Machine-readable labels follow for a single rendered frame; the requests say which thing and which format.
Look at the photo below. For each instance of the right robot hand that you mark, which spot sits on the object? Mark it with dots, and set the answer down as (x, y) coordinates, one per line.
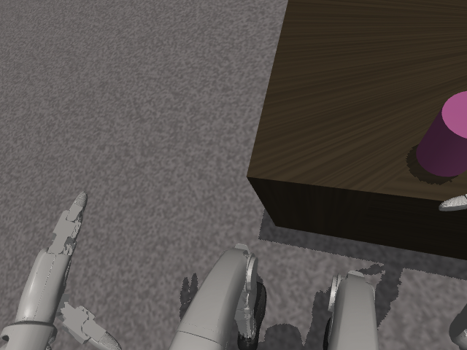
(454, 204)

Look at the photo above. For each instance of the right robot arm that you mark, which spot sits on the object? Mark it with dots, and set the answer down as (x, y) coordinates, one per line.
(458, 329)

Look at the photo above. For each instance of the left robot arm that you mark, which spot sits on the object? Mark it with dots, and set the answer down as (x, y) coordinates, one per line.
(28, 335)

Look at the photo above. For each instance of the can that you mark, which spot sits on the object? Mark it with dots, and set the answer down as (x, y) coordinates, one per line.
(443, 149)

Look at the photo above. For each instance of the left robot foot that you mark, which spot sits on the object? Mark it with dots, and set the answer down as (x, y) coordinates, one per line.
(251, 343)

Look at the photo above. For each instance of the left robot hand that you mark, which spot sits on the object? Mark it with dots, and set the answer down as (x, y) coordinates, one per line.
(43, 296)

